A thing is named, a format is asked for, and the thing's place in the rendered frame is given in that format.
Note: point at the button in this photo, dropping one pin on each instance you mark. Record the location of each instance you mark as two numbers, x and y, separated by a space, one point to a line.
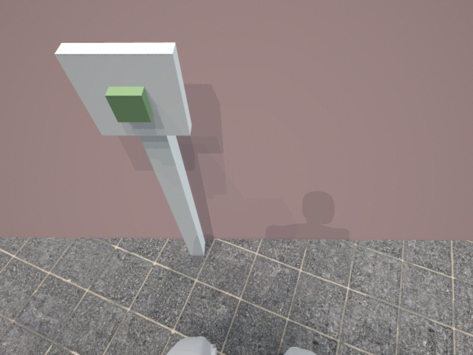
129 104

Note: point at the panel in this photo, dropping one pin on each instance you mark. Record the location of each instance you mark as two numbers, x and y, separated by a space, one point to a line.
94 67

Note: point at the left robot thigh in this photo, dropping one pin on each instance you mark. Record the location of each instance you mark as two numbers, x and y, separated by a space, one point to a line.
193 346

